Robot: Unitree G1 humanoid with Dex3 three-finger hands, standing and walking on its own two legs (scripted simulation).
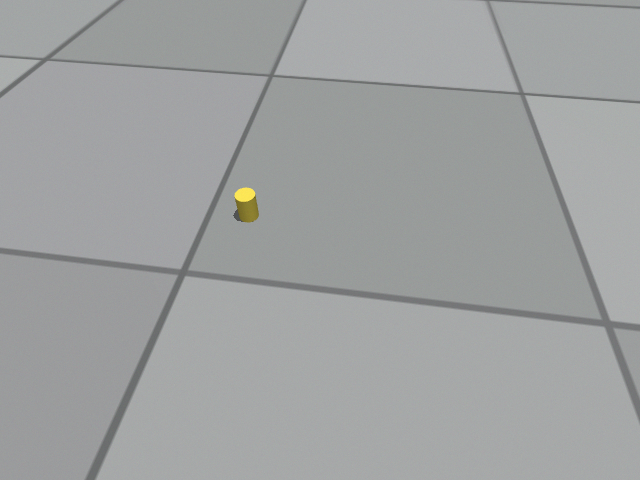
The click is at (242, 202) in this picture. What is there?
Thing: squat round
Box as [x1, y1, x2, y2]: [235, 188, 258, 221]
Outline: 241,188 235,192 235,200 239,217 243,221 252,221 258,215 254,191 250,188
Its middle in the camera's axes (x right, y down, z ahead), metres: -0.32 -0.15 +1.68
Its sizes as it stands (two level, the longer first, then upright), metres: 0.087 0.087 0.127
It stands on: the floor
